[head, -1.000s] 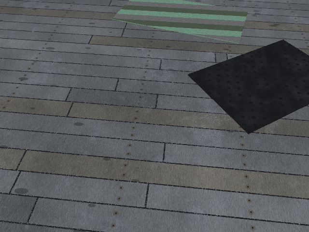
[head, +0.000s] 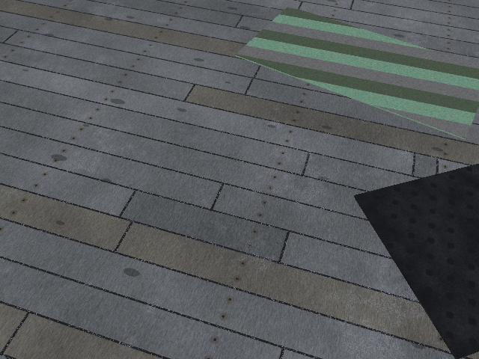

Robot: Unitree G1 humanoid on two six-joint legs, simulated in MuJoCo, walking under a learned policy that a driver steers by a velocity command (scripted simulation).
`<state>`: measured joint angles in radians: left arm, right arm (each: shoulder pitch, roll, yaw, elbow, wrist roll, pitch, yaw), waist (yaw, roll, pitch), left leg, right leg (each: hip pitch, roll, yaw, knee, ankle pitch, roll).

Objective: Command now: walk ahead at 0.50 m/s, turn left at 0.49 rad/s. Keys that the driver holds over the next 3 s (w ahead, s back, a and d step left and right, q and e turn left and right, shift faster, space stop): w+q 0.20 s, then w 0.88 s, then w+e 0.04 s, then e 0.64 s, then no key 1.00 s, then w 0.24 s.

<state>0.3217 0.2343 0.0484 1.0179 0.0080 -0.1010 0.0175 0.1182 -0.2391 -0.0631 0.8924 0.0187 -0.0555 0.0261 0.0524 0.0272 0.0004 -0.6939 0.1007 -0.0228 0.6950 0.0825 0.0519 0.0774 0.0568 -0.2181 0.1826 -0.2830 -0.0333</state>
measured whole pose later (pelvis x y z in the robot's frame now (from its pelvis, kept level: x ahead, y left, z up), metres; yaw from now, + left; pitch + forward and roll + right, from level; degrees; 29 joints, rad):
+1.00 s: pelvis +0.59 +0.05 +0.01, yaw +13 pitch +2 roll -1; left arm 0.34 0.25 0.05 0.93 -0.01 -0.09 -0.01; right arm 0.12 -0.27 -0.06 0.78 0.01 -0.07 0.00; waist 0.07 0.04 0.01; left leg -0.68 0.13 -0.05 0.71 0.02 0.00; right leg -0.06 0.07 -0.04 0.21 -0.19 -0.06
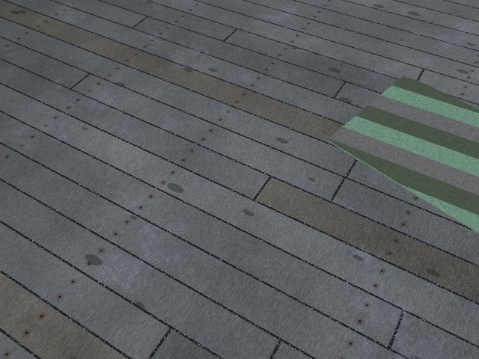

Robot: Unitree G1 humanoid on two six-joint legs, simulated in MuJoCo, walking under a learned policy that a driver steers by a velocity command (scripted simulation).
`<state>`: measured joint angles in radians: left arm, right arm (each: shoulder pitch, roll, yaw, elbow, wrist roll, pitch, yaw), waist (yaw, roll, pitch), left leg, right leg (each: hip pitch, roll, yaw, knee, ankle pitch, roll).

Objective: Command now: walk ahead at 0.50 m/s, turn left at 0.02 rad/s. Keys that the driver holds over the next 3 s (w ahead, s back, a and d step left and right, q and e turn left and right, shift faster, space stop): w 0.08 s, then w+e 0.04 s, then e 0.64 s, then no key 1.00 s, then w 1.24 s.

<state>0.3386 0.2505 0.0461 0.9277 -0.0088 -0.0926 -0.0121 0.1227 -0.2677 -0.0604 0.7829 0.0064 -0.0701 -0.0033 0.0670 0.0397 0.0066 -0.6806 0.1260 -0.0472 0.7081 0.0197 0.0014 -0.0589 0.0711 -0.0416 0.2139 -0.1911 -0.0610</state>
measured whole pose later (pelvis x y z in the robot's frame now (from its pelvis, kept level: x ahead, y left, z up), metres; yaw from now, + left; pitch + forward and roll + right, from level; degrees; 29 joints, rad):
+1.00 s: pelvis +0.26 +0.00 -0.01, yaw -24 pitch +2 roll +1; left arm 0.13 0.27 0.07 0.71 0.01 0.01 0.02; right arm 0.10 -0.30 -0.08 0.85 0.01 0.02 -0.03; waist 0.00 0.02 0.03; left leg -0.44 0.03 -0.04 0.81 -0.37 -0.07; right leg -0.32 0.05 0.06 0.46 -0.17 -0.05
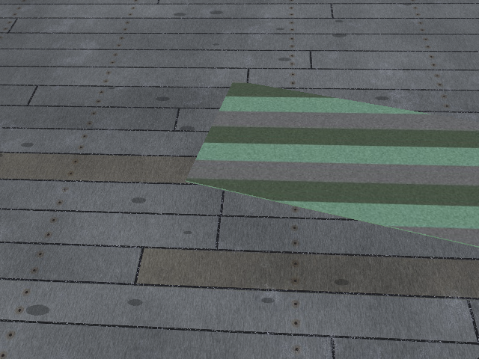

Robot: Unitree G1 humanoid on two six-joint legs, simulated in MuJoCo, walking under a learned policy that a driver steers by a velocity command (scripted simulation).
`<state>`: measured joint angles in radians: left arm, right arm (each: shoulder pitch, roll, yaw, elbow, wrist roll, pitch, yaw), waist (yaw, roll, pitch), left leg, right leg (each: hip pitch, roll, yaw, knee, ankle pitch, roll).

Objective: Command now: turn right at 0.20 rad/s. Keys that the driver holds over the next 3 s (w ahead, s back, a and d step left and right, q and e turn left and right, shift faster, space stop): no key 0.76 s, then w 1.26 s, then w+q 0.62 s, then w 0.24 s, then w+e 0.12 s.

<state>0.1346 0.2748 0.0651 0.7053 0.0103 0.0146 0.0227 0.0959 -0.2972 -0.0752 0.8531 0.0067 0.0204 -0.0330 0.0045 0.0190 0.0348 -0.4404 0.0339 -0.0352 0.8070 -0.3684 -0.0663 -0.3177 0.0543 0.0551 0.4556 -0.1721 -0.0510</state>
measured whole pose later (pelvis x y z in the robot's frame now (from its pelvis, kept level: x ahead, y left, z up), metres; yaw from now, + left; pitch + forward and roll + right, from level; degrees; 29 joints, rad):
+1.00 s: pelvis +0.06 +0.02 +0.00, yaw -1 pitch -1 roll +0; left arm 0.21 0.25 0.06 1.02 -0.03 -0.06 0.00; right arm 0.31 -0.27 -0.05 1.05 0.03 -0.04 -0.02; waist -0.02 0.03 0.00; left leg -0.11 0.03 -0.01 0.48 -0.35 0.00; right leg -0.27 0.00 -0.04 0.61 -0.37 -0.06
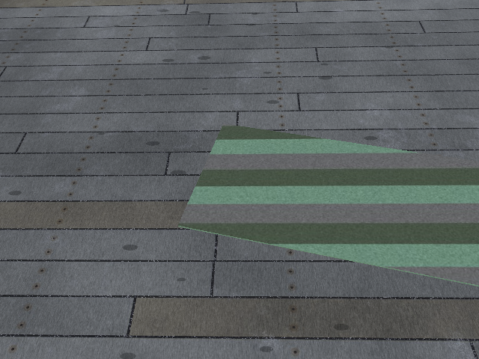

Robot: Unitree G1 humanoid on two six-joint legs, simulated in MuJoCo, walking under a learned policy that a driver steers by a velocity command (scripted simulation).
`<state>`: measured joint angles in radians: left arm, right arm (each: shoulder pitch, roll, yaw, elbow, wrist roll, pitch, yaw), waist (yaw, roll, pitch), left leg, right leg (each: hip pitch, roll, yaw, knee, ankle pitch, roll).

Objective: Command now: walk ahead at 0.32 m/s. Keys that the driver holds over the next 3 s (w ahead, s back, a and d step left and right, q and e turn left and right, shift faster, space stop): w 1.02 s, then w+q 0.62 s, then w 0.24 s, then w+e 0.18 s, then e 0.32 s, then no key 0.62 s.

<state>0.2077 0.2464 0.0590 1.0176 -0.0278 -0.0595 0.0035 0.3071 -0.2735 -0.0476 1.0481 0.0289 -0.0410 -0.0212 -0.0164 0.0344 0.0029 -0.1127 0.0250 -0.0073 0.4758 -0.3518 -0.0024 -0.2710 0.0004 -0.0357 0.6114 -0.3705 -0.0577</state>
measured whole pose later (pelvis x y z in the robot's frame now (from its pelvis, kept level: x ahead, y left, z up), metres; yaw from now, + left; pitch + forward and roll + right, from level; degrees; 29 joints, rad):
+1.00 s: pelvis +0.52 +0.01 +0.00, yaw +0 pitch +2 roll +2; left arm 0.01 0.24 0.04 0.85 -0.02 -0.09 -0.03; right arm 0.38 -0.26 -0.05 1.01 0.02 -0.07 0.00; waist -0.08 -0.03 0.01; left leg 0.07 -0.05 0.05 0.22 -0.33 0.03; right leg -0.58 -0.07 0.00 0.51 0.02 -0.03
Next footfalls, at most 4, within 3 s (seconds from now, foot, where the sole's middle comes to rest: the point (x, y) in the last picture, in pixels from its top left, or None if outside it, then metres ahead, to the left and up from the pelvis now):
0.50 left None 0.42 0.12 -0.77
1.04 right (294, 294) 0.73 -0.12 -0.77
1.60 left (207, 227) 1.00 0.16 -0.77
2.14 right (226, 150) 1.38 0.09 -0.77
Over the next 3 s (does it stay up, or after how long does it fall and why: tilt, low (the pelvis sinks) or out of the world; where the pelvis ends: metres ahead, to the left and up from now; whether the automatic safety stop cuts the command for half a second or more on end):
stays up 1.34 0.18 0.00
